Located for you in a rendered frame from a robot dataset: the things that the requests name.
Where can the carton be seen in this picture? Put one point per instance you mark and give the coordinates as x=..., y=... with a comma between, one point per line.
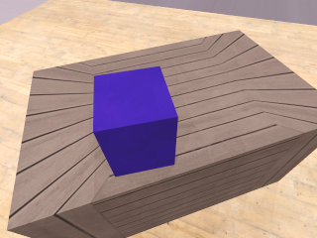
x=134, y=120

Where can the pedestal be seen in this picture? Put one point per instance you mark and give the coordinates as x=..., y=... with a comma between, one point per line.
x=245, y=120

